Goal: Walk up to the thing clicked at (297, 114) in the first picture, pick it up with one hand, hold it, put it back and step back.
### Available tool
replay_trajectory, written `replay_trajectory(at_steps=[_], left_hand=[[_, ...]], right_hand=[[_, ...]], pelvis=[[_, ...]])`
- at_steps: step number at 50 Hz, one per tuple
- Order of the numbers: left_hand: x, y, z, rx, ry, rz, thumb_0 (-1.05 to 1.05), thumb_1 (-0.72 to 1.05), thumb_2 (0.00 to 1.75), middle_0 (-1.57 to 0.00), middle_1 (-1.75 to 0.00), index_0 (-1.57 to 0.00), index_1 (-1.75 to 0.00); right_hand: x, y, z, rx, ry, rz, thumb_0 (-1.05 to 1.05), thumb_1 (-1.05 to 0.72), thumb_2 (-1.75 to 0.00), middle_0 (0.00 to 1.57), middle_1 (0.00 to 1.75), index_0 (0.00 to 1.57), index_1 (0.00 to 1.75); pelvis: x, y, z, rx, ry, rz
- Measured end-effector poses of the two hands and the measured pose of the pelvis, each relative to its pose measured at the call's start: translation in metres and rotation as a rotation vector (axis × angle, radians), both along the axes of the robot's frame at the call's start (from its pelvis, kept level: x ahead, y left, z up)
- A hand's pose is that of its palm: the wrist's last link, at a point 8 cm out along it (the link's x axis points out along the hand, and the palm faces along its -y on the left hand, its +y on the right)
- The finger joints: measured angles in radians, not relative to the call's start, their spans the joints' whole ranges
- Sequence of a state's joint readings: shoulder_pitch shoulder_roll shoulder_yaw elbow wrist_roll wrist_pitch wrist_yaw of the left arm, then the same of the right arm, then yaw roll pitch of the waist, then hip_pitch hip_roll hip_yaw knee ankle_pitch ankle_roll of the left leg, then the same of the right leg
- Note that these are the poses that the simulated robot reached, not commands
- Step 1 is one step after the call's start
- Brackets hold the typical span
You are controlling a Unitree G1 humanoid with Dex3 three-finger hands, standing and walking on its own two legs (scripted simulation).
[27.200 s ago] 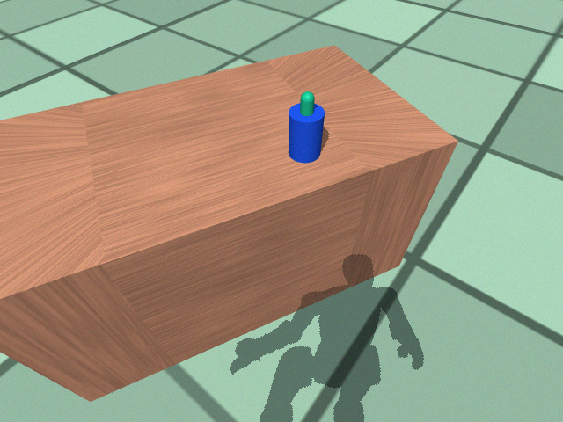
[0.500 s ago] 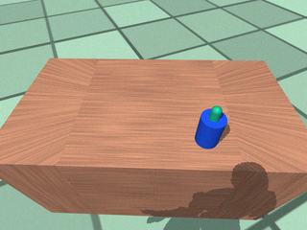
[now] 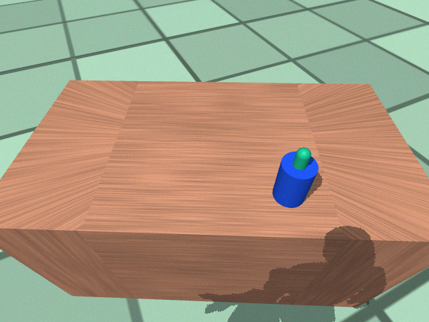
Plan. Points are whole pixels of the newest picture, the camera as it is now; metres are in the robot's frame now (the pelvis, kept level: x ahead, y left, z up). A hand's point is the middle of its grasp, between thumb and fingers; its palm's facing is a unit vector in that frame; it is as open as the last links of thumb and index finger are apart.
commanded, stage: stand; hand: right
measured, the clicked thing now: (296, 174) +0.46 -0.20 -0.04
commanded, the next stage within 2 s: step back in 1.18 s
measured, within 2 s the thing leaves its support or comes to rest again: neither
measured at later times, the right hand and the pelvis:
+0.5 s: hand out of the picture +0.07 -0.25 -0.16, palm faces -0.04 +0.94 -0.34, open 7.4 cm; pelvis +0.00 +0.00 +0.00, yaw +0 degrees
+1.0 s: hand out of the picture +0.07 -0.25 -0.16, palm faces -0.03 +0.94 -0.34, open 7.4 cm; pelvis +0.00 +0.00 +0.00, yaw +0 degrees
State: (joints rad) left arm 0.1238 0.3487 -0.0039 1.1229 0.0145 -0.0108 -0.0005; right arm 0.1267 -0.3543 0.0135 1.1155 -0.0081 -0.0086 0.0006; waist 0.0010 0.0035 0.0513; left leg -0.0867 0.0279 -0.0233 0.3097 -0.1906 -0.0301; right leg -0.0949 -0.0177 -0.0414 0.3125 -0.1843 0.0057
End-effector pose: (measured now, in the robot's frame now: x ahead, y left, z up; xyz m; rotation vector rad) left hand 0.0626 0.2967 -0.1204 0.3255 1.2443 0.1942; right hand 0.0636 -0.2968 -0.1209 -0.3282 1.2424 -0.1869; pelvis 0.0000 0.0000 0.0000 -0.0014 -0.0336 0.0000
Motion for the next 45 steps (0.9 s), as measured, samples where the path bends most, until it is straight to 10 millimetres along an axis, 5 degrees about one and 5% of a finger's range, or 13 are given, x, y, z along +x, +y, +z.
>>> replay_trajectory(at_steps=[45], left_hand=[[-0.0003,-0.0011,0.0013,0.003,-0.01,-0.003,0.0,0.9,0.9,-0.2,-0.3,-0.2,-0.3]], right_hand=[[-0.0003,-0.0021,0.0003,0.001,-0.008,-0.002,0.01,-0.9,-0.89,0.21,0.3,0.2,0.3]], pelvis=[[-0.0015,-0.0018,0.0,0.0,-0.004,0.0]])
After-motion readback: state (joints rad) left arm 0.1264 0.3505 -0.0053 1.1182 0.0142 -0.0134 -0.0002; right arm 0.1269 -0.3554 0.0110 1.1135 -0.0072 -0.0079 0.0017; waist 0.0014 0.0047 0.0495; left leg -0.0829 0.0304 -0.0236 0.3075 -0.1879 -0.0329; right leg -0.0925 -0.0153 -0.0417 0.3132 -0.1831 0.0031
